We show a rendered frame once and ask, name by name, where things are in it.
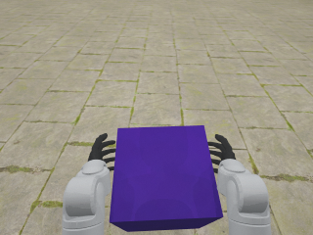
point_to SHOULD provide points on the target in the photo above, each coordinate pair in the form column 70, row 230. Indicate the left robot hand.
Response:
column 97, row 153

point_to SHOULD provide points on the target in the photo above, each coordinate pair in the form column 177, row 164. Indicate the right robot hand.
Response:
column 225, row 148

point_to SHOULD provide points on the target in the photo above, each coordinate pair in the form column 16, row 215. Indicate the carton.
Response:
column 163, row 179

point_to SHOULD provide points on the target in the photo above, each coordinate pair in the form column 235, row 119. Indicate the robot right forearm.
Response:
column 247, row 199

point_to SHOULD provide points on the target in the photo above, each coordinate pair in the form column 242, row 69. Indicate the robot left forearm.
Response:
column 84, row 200

